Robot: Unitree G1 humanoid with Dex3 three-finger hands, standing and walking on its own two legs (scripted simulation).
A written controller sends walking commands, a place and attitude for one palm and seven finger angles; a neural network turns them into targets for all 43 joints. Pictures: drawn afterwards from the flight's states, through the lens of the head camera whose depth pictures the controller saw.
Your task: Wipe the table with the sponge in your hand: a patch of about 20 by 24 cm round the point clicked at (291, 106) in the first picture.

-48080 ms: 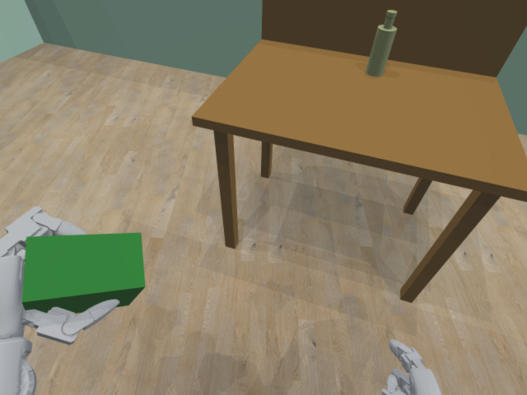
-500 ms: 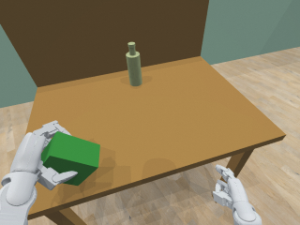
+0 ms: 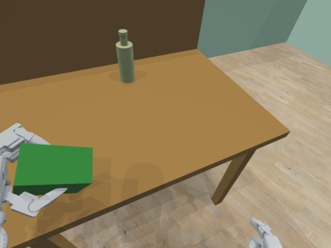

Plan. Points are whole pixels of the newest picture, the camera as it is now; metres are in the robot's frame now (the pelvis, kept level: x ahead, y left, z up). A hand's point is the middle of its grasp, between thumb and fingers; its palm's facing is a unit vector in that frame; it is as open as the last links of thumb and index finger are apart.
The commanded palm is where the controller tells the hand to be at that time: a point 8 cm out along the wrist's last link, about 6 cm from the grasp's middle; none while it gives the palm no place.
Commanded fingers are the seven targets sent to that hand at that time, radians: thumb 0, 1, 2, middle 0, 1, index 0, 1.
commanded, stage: step back with the hand held close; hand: left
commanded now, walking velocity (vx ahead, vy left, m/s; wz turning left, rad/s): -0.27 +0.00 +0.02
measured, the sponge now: (63, 171) +0.22 +0.21 +0.14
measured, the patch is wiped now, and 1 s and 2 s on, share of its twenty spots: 0.95 0.95 0.95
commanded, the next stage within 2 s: stop stepping back and stand still in 0.94 s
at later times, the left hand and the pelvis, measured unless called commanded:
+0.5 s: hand out of the picture +0.17 +0.27 +0.18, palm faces +0.42 -0.84 -0.35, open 10.1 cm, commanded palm +0.11 +0.29 +0.19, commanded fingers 0.00 0.10 1.30 -1.20 -1.60 -1.20 -1.60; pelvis -0.05 +0.01 +0.00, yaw -1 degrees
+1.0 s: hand out of the picture +0.07 +0.25 +0.17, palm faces +0.31 -0.89 -0.34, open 10.1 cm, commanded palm +0.01 +0.28 +0.19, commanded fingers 0.00 0.10 1.30 -1.20 -1.60 -1.20 -1.60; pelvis -0.17 +0.02 -0.01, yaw -4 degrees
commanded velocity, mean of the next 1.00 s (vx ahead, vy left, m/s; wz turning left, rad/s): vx -0.38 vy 0.00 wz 0.03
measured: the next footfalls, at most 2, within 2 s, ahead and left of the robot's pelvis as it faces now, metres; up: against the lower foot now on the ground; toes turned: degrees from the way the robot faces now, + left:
right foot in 0.68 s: -0.09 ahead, -0.16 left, +0.00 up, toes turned -1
left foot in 0.88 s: -0.04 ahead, +0.10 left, +0.00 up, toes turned -3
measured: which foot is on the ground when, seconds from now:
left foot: down 0.00-0.72, up 0.74-0.86, down 0.88-1.00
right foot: down 0.00-0.32, up 0.34-0.66, down 0.68-0.88, up 0.90-1.00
